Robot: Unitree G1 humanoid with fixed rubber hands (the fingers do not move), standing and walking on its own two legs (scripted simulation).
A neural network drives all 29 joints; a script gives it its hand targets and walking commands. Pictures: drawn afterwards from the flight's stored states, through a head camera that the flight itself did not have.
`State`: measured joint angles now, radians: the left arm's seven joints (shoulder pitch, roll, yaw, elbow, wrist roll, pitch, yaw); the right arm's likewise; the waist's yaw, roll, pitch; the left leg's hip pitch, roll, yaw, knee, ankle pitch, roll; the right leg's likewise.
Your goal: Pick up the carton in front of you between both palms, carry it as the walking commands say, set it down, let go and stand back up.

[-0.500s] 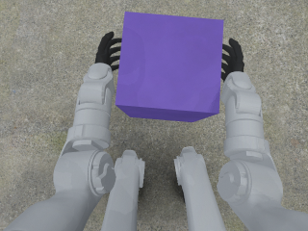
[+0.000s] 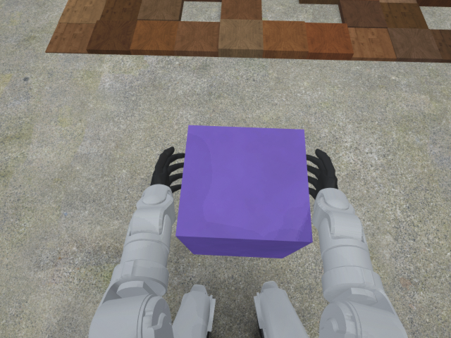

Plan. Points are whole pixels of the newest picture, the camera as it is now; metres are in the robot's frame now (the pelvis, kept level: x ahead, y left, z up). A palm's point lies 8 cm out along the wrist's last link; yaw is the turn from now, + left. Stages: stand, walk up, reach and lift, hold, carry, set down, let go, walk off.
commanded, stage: reach and lift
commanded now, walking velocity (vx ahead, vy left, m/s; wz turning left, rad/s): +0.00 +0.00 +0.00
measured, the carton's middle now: (241, 200) +0.39 -0.02 -0.11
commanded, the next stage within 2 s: hold in 1.64 s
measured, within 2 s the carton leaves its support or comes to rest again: neither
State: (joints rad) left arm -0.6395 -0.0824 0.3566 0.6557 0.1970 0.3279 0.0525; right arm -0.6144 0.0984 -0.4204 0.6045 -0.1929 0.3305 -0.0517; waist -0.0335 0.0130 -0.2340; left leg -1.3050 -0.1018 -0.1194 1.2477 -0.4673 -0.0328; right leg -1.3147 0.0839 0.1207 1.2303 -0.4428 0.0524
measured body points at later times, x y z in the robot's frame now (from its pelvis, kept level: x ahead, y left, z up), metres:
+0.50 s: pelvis +0.05 +0.00 +0.11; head +0.06 -0.01 +0.56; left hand +0.36 +0.14 +0.10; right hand +0.36 -0.16 +0.10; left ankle +0.05 +0.13 -0.61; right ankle +0.06 -0.14 -0.61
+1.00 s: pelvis +0.03 -0.01 +0.13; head +0.01 -0.01 +0.57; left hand +0.34 +0.14 +0.14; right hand +0.35 -0.16 +0.14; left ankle +0.05 +0.13 -0.61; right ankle +0.06 -0.14 -0.61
